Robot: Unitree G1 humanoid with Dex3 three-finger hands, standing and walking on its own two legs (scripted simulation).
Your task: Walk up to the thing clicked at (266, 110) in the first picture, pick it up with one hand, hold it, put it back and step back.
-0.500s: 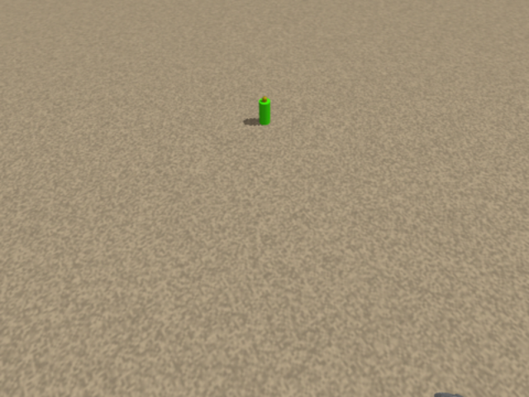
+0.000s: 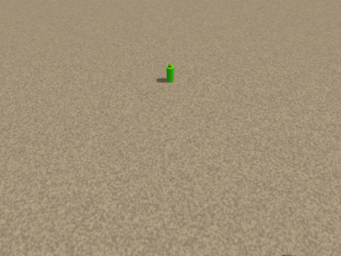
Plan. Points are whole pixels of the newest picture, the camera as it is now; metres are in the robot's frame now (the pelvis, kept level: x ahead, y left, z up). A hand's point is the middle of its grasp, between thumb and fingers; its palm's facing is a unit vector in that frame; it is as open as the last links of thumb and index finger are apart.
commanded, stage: stand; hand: left
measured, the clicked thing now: (170, 72) +1.68 +0.02 -0.69
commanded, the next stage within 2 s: walk up in 0.62 s
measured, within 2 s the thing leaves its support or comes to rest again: neither
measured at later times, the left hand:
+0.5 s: hand out of the picture +0.07 +0.25 -0.16, palm faces -0.03 -0.94 -0.33, open 7.4 cm
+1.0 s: hand (102, 226) +0.21 +0.21 -0.14, palm faces -0.06 -0.89 -0.45, open 7.4 cm
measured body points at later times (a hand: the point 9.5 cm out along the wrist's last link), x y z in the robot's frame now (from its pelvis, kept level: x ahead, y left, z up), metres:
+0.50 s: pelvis +0.00 +0.00 +0.00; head +0.02 +0.00 +0.45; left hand +0.07 +0.30 -0.14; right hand +0.08 -0.30 -0.13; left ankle +0.00 +0.12 -0.75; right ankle +0.00 -0.13 -0.75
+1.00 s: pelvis +0.10 -0.09 -0.03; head +0.09 -0.11 +0.42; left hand +0.21 +0.26 -0.11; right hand +0.11 -0.44 -0.16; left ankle +0.02 +0.09 -0.72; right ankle +0.15 -0.21 -0.75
